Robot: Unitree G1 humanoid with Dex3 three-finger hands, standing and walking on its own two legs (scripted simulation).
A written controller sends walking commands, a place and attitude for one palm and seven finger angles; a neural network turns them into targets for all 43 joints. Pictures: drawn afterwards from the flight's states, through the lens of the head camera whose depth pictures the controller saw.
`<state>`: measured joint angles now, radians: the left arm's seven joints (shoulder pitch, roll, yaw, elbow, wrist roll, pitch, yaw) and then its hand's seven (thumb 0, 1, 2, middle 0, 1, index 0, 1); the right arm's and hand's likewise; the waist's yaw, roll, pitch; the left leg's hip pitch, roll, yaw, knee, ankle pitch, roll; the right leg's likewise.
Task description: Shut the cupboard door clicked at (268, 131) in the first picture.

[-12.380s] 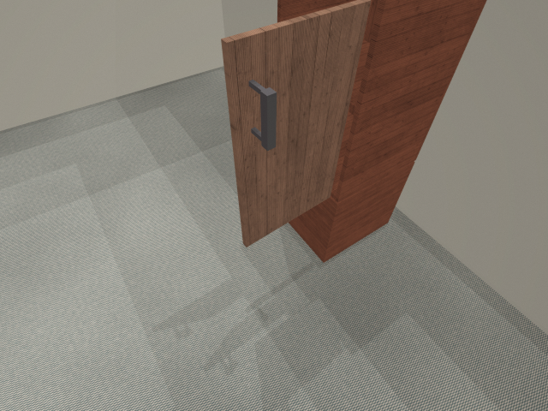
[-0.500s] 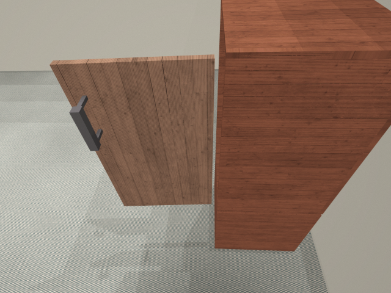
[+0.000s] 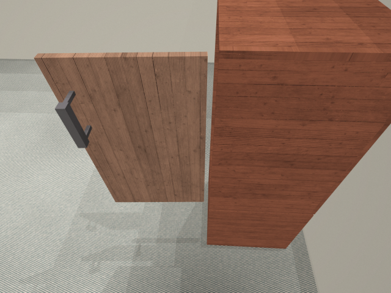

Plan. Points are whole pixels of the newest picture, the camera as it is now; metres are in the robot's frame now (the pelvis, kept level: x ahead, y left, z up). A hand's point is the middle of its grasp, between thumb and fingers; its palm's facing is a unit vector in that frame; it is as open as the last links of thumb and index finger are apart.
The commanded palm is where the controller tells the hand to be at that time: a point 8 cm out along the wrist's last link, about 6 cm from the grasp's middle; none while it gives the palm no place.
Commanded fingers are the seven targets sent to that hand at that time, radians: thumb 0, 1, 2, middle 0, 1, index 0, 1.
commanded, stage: look again from close up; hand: left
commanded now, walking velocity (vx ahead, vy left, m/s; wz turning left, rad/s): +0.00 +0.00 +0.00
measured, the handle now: (77, 120) +0.45 +0.30 +0.11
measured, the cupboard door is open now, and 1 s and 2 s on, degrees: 93 93 93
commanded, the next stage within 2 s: shuffle to correct the standing spot in 0.46 s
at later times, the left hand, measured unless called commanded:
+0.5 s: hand out of the picture -0.01 +0.17 -0.17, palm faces +0.03 -0.98 -0.18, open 7.3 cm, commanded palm none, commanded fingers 0.00 0.90 0.90 -0.20 -0.30 -0.20 -0.30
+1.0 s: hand out of the picture +0.01 +0.23 -0.18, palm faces +0.07 -0.97 -0.22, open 7.4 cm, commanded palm none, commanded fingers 0.00 0.90 0.90 -0.20 -0.30 -0.20 -0.30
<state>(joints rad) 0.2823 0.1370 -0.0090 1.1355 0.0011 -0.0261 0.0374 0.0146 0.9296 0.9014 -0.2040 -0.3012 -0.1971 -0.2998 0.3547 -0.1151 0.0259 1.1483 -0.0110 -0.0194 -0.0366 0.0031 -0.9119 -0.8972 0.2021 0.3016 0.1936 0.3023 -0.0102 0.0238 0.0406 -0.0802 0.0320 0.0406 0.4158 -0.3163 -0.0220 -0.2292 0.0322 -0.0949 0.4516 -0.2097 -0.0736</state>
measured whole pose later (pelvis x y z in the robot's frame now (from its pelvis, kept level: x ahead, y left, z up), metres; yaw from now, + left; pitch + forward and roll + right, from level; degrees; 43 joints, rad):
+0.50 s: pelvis +0.00 +0.01 +0.00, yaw +0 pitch -2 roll +0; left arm 0.30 0.13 -0.01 1.14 0.00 -0.02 0.03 0.01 0.92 0.90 -0.20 -0.30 -0.20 -0.30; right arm 0.33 -0.12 0.02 1.14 -0.01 -0.02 -0.04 0.00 -0.91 -0.90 0.20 0.30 0.19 0.30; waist 0.00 0.01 0.04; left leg -0.06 0.02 0.05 0.40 -0.31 -0.01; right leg -0.21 0.02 -0.09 0.43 -0.20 -0.06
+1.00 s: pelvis +0.00 +0.05 -0.01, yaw +0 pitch -1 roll +1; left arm 0.27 0.16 0.04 1.07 0.02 0.02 0.04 0.00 0.91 0.90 -0.20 -0.30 -0.20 -0.30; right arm 0.36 -0.14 0.00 1.08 -0.02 -0.01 -0.04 0.00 -0.91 -0.90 0.20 0.30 0.19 0.30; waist 0.01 -0.01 0.05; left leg -0.11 -0.06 0.07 0.47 -0.35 0.06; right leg -0.29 -0.05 -0.05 0.57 -0.27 -0.02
